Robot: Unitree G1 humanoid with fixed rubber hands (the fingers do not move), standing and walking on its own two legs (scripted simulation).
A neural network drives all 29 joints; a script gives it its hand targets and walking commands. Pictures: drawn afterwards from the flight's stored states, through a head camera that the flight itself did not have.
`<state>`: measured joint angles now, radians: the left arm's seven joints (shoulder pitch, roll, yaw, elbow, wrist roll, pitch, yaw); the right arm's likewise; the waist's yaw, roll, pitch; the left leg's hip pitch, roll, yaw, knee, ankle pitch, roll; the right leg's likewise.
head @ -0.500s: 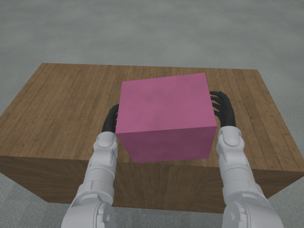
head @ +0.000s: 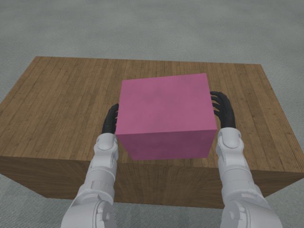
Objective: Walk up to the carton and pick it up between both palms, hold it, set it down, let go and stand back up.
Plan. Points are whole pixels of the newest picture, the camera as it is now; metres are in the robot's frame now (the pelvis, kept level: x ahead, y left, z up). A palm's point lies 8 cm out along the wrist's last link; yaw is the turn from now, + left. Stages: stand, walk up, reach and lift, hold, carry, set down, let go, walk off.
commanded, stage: set down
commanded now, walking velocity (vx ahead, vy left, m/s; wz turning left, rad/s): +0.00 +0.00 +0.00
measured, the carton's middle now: (166, 120) +0.41 -0.03 +0.02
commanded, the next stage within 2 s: none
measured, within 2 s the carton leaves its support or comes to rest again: rests again in 1.58 s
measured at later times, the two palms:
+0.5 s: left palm (113, 136) +0.37 +0.12 +0.00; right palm (225, 128) +0.36 -0.19 +0.04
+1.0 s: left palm (114, 138) +0.37 +0.12 -0.02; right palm (224, 131) +0.36 -0.20 +0.02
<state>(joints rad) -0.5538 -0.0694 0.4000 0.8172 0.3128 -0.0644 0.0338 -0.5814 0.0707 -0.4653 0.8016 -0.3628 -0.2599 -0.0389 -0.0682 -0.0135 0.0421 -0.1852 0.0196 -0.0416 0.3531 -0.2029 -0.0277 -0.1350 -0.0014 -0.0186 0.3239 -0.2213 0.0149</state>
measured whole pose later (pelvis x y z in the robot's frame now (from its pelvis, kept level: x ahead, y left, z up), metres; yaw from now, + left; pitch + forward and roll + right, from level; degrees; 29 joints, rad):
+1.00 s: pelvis +0.00 +0.00 +0.00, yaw +0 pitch +9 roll +0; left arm -0.55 -0.06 0.43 0.98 0.31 -0.29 0.07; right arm -0.57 0.07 -0.53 0.92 -0.40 -0.42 -0.05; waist -0.07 -0.01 0.00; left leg -0.32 0.03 -0.04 0.35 -0.19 -0.04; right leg -0.27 0.01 -0.02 0.32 -0.21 0.01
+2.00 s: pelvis -0.02 -0.01 -0.01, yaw -1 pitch +22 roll -1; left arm -0.78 0.12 0.26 1.32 0.12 -0.43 0.10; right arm -0.70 -0.06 -0.20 1.20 0.06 -0.45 -0.08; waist -0.07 -0.01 -0.18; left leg -0.66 0.05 -0.04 0.43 -0.16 -0.05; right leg -0.62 0.03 -0.02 0.41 -0.18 -0.01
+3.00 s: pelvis -0.06 -0.01 -0.02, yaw -1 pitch +16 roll +0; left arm -0.48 0.22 -0.01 1.20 -0.20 -0.51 0.01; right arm -0.43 -0.18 0.06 1.13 0.33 -0.48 -0.06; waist -0.05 -0.01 -0.18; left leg -0.64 0.03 -0.04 0.53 -0.16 -0.04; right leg -0.62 0.02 -0.02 0.54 -0.20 -0.01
